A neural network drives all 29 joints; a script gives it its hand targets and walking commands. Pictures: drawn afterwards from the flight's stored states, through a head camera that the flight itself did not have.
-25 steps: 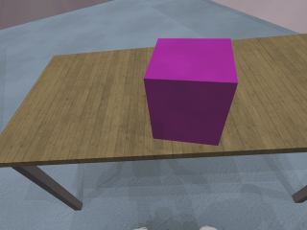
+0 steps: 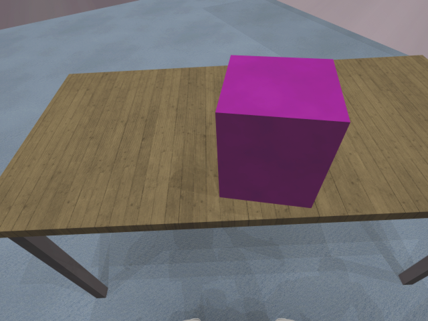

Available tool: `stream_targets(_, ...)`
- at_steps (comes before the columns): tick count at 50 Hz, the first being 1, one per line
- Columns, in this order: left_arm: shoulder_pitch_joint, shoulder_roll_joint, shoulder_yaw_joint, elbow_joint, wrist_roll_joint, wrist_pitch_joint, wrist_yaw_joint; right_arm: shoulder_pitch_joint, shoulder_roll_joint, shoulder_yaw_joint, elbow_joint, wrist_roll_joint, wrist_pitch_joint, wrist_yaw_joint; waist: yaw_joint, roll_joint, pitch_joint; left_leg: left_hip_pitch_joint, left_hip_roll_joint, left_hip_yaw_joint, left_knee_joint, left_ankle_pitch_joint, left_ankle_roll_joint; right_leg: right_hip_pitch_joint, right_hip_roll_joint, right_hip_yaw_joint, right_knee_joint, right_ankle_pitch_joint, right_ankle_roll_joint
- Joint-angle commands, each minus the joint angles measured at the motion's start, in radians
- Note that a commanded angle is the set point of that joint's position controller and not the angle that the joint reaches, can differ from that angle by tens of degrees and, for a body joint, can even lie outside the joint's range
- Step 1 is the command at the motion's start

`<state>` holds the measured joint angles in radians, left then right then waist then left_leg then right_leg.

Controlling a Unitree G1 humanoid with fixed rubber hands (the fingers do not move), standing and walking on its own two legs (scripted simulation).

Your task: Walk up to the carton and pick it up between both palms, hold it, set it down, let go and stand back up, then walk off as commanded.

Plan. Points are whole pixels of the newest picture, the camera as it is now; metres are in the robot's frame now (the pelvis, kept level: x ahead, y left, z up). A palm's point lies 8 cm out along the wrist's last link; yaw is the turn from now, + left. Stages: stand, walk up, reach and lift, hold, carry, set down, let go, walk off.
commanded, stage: walk up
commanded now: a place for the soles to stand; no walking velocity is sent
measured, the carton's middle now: (271, 133) +0.49 -0.10 +0.08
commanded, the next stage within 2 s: none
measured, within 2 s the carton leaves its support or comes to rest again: neither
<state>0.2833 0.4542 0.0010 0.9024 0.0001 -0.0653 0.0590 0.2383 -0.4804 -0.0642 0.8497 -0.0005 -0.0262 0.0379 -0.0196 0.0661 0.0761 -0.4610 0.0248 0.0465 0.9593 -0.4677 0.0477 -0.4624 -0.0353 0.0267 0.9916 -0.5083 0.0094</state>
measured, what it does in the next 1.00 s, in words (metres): steps on the spot: right foot, then left foot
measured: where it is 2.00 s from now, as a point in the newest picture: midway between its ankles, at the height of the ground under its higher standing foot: outside the picture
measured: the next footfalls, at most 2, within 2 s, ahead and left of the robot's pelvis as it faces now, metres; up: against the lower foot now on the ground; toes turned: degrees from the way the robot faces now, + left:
right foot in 0.32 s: +0.08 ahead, -0.15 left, +0.00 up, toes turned -1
left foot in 0.62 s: +0.08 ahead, +0.11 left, +0.00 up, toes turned +2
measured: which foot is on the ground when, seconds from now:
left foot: down 0.00-0.34, up 0.36-0.60, down 0.62-1.00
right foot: up 0.00-0.30, down 0.32-1.00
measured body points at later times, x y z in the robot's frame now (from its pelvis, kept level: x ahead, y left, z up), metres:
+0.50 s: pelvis +0.01 -0.03 +0.01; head +0.03 -0.06 +0.45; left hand +0.07 +0.32 -0.07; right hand +0.09 -0.37 -0.11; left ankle +0.03 +0.09 -0.67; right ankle +0.04 -0.16 -0.69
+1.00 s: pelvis +0.02 +0.00 +0.00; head +0.04 -0.01 +0.45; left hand +0.11 +0.34 -0.09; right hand +0.09 -0.35 -0.10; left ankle +0.04 +0.10 -0.69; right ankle +0.04 -0.14 -0.69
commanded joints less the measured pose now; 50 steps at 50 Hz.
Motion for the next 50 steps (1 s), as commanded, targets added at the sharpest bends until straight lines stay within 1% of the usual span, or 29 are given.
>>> stream_targets(1,-0.043,0.239,0.094,-0.028,0.007,-0.002,-0.002,0.074,-0.276,-0.089,-0.029,-0.034,-0.025,-0.035,-0.035,0.005,0.018,0.316,0.277,-0.600,-0.590,0.349,0.026,-0.317,-0.017,0.007,0.189,-0.035,-0.026)
stream_targets(4,-0.027,0.203,0.087,-0.016,-0.001,0.007,-0.004,0.070,-0.220,-0.080,-0.022,-0.025,-0.029,-0.035,-0.034,0.083,0.009,0.323,0.187,-0.392,-0.525,0.566,-0.020,-0.267,-0.033,-0.028,0.127,0.037,-0.030)
stream_targets(8,-0.052,0.229,0.094,-0.031,0.013,0.011,-0.003,0.054,-0.235,-0.086,-0.035,-0.031,-0.018,-0.032,-0.044,0.138,-0.024,0.296,0.230,-0.441,-0.521,0.228,0.110,-0.223,-0.022,-0.062,0.060,-0.030,-0.034)
stream_targets(9,-0.062,0.239,0.089,-0.028,0.015,0.010,-0.002,0.070,-0.240,-0.086,-0.033,-0.029,-0.017,-0.030,-0.058,0.194,0.003,0.302,0.213,-0.460,-0.531,0.180,0.097,-0.268,-0.034,-0.051,0.048,0.001,-0.033)
stream_targets(10,-0.062,0.235,0.089,-0.038,0.014,0.001,-0.004,0.074,-0.245,-0.091,-0.048,-0.032,-0.013,-0.024,-0.057,0.148,-0.058,0.310,0.254,-0.453,-0.528,0.154,0.147,-0.191,-0.021,-0.076,0.007,-0.066,-0.033)
stream_targets(12,-0.044,0.216,0.094,-0.017,0.006,-0.020,-0.002,0.048,-0.226,-0.082,-0.038,-0.034,-0.005,-0.022,-0.036,0.141,-0.051,0.267,0.270,-0.464,-0.481,0.264,0.191,-0.130,-0.026,-0.058,-0.101,-0.060,-0.041)
stream_targets(14,0.034,0.192,0.085,-0.009,-0.003,-0.035,0.014,-0.052,-0.211,-0.060,-0.064,-0.031,0.006,-0.022,0.028,0.135,-0.112,0.205,0.218,-0.290,-0.334,0.403,0.169,0.079,-0.013,-0.076,-0.367,0.052,-0.065)
stream_targets(15,0.122,0.222,0.098,0.033,0.007,-0.041,0.015,-0.100,-0.193,-0.055,-0.101,-0.018,0.018,-0.018,0.075,0.081,-0.132,0.075,0.143,-0.210,-0.199,0.331,0.104,0.252,0.018,-0.080,-0.444,0.145,-0.065)
stream_targets(16,0.229,0.278,0.128,0.056,0.021,-0.054,0.025,-0.112,-0.103,-0.025,-0.123,-0.016,0.012,-0.014,0.141,-0.132,-0.167,-0.155,0.076,-0.141,0.065,0.260,0.038,0.465,-0.121,0.211,-0.558,0.097,-0.108)
stream_targets(17,0.195,0.382,0.150,0.035,0.022,-0.058,0.030,-0.100,-0.055,-0.008,-0.118,-0.029,0.014,-0.012,0.108,-0.243,-0.098,-0.349,-0.035,-0.023,0.186,-0.094,-0.036,0.456,-0.324,0.609,-0.625,0.219,-0.191)
stream_targets(18,0.174,0.408,0.156,0.034,0.015,-0.047,0.023,-0.123,-0.158,-0.035,-0.113,-0.033,0.026,-0.022,0.118,-0.153,-0.093,-0.383,-0.023,-0.111,0.207,-0.218,-0.024,0.461,-0.400,0.703,-0.609,0.161,-0.288)
stream_targets(20,0.102,0.370,0.145,-0.010,0.007,-0.046,0.020,-0.108,-0.182,-0.044,-0.095,-0.029,0.020,-0.019,0.085,-0.149,-0.046,-0.358,0.028,-0.121,0.213,-0.156,-0.031,0.390,-0.370,0.597,-0.567,0.155,-0.302)
stream_targets(22,0.025,0.338,0.130,-0.038,0.007,-0.040,0.011,-0.028,-0.191,-0.058,-0.065,-0.035,0.021,-0.006,0.034,-0.218,-0.002,-0.257,0.036,-0.104,0.148,-0.097,-0.025,0.254,-0.308,0.473,-0.567,0.100,-0.242)
stream_targets(24,0.031,0.332,0.135,-0.047,0.018,-0.039,0.005,-0.041,-0.178,-0.064,-0.073,-0.025,0.023,0.006,0.036,-0.309,-0.014,-0.189,0.027,-0.075,0.093,-0.125,-0.024,0.211,-0.268,0.417,-0.549,0.086,-0.246)
stream_targets(27,-0.016,0.332,0.123,-0.065,0.018,-0.024,-0.005,-0.026,-0.168,-0.053,-0.056,-0.020,0.013,-0.003,0.027,-0.311,-0.059,-0.035,0.023,-0.041,-0.101,-0.117,-0.019,0.136,-0.263,0.348,-0.473,0.128,-0.252)
stream_targets(29,-0.120,0.288,0.110,-0.083,0.010,-0.008,-0.009,0.146,-0.174,-0.062,-0.001,-0.019,-0.001,-0.010,-0.072,-0.282,-0.076,0.212,-0.001,-0.048,-0.341,0.022,-0.015,-0.030,-0.192,0.191,-0.324,0.148,-0.178)
stream_targets(30,-0.133,0.216,0.085,-0.089,0.009,-0.001,-0.010,0.222,-0.221,-0.083,0.030,-0.034,-0.013,-0.024,-0.115,-0.096,-0.064,0.353,0.056,-0.178,-0.487,-0.030,-0.018,-0.176,-0.085,0.072,-0.061,0.154,-0.120)
stream_targets(31,-0.110,0.126,0.057,-0.108,0.006,0.002,-0.009,0.207,-0.302,-0.102,0.011,-0.046,-0.016,-0.036,-0.099,0.143,-0.057,0.368,0.219,-0.548,-0.601,-0.086,0.011,-0.347,0.029,-0.055,0.144,-0.082,-0.044)
stream_targets(32,-0.133,0.170,0.065,-0.102,0.003,0.003,0.003,0.132,-0.327,-0.089,-0.004,-0.029,-0.014,-0.038,-0.061,0.030,-0.023,0.291,0.345,-0.754,-0.707,-0.059,0.066,-0.377,0.060,0.001,0.156,-0.112,-0.038)
stream_targets(35,-0.117,0.218,0.078,-0.052,-0.002,0.001,-0.002,0.006,-0.260,-0.066,-0.006,-0.029,-0.019,-0.042,-0.009,-0.071,0.044,0.242,0.271,-0.579,-0.567,0.251,0.084,-0.240,-0.027,-0.007,0.044,-0.063,-0.044)
stream_targets(38,0.013,0.209,0.090,-0.020,-0.006,-0.018,-0.001,-0.054,-0.218,-0.052,-0.017,-0.030,-0.008,-0.027,0.034,0.114,-0.064,0.191,0.181,-0.316,-0.383,0.486,0.130,0.004,-0.002,-0.065,-0.195,0.035,-0.036)
stream_targets(39,0.034,0.201,0.091,0.007,0.000,-0.024,0.005,-0.083,-0.180,-0.042,-0.032,-0.028,-0.001,-0.017,0.058,0.114,-0.034,0.063,0.161,-0.299,-0.353,0.510,0.090,0.141,0.006,-0.067,-0.279,0.121,-0.053)
stream_targets(40,0.097,0.225,0.099,0.007,0.003,-0.038,0.013,-0.121,-0.144,-0.033,-0.069,-0.018,-0.001,-0.015,0.105,-0.048,-0.091,-0.068,0.112,-0.214,-0.197,0.508,0.059,0.341,-0.025,0.016,-0.403,0.241,-0.076)
stream_targets(41,0.143,0.321,0.133,0.026,0.014,-0.046,0.021,-0.141,-0.119,-0.020,-0.077,-0.011,0.001,-0.015,0.108,-0.158,-0.155,-0.170,0.013,-0.100,0.068,0.424,-0.002,0.412,-0.204,0.337,-0.449,0.393,-0.165)
stream_targets(42,0.093,0.344,0.132,0.008,0.017,-0.045,0.016,-0.098,-0.106,-0.016,-0.076,-0.024,0.012,-0.025,0.079,-0.188,-0.110,-0.260,-0.008,-0.040,0.066,-0.127,-0.026,0.379,-0.353,0.536,-0.512,0.421,-0.256)
stream_targets(43,0.053,0.376,0.127,-0.003,0.006,-0.038,0.013,-0.122,-0.169,-0.029,-0.063,-0.024,0.021,-0.028,0.084,-0.139,-0.124,-0.213,-0.013,-0.099,0.108,-0.247,-0.022,0.322,-0.388,0.585,-0.513,0.364,-0.330)
stream_targets(48,-0.078,0.306,0.108,-0.035,0.016,-0.027,0.006,-0.026,-0.169,-0.052,-0.023,-0.021,0.004,-0.003,-0.012,-0.163,-0.027,0.015,0.007,-0.067,-0.175,-0.004,-0.005,0.103,-0.263,0.362,-0.458,0.281,-0.215)
stream_targets(49,-0.135,0.280,0.102,-0.054,0.011,-0.025,0.003,0.053,-0.173,-0.056,-0.002,-0.022,-0.005,-0.010,-0.048,-0.158,-0.053,0.146,0.034,-0.080,-0.331,0.112,0.002,0.044,-0.200,0.215,-0.356,0.326,-0.155)
stream_targets(50,-0.138,0.235,0.079,-0.048,0.006,-0.015,-0.001,0.107,-0.223,-0.077,0.003,-0.027,-0.013,-0.017,-0.067,0.017,-0.070,0.232,0.137,-0.322,-0.501,0.084,0.032,-0.082,-0.057,0.041,-0.149,0.233,-0.084)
